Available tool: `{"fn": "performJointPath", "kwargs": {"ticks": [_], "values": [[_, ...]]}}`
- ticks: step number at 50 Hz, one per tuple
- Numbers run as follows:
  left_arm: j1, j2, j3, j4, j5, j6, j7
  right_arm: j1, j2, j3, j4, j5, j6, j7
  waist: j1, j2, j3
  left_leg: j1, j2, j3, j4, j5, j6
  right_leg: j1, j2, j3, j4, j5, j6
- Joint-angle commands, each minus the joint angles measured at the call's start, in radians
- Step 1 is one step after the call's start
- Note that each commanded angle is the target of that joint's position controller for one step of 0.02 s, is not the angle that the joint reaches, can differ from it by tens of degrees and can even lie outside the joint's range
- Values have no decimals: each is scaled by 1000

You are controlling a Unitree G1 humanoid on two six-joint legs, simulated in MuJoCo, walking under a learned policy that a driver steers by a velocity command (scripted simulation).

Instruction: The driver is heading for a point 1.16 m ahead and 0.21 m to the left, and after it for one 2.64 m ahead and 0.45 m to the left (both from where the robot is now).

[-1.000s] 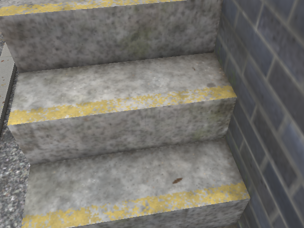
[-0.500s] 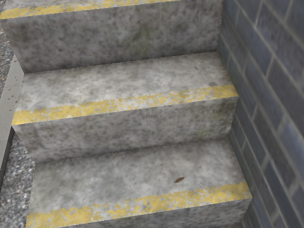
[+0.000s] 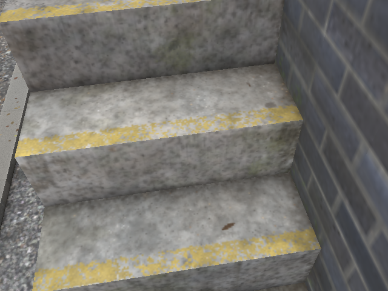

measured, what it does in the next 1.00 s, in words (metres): stands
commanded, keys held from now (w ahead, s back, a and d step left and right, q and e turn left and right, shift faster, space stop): w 1.00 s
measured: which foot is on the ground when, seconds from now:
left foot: down 0.00-1.00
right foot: down 0.00-1.00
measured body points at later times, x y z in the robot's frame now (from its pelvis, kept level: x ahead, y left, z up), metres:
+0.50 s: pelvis +0.00 +0.00 +0.00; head +0.01 -0.02 +0.45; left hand -0.02 +0.21 -0.15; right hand -0.01 -0.20 -0.17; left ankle -0.01 +0.13 -0.73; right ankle +0.02 -0.14 -0.73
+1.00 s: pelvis +0.00 +0.00 +0.00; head +0.01 -0.02 +0.45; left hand -0.01 +0.21 -0.15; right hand -0.02 -0.20 -0.17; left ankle -0.01 +0.13 -0.73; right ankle +0.02 -0.14 -0.73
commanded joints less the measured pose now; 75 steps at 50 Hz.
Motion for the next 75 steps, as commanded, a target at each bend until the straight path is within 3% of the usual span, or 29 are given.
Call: {"fn": "performJointPath", "kwargs": {"ticks": [1,52,53,60,75], "values": [[72,83,13,-12,0,-7,3,62,-59,-8,-8,0,-4,-3,2,-15,59,-8,10,-17,-114,52,26,-54,10,-31,-119,50,-57],[59,83,15,-9,-1,-10,5,84,-54,-5,4,2,-6,-9,3,-5,51,-1,16,-16,-102,50,21,-54,7,-24,-132,62,-66],[22,69,12,-18,-1,-17,2,48,-42,2,-16,-1,-3,-11,1,-19,58,-15,18,-12,-92,61,27,-57,3,-24,-124,86,-68],[16,78,15,-19,-1,-31,2,56,-53,1,-25,1,4,-22,1,-19,37,-20,18,-11,-85,55,29,-48,-3,-14,-124,93,-78],[-12,95,17,-26,-3,-29,6,45,-72,3,-26,1,-2,-12,1,-10,39,-21,23,-20,-93,38,36,-60,10,-28,-118,61,-63]]}}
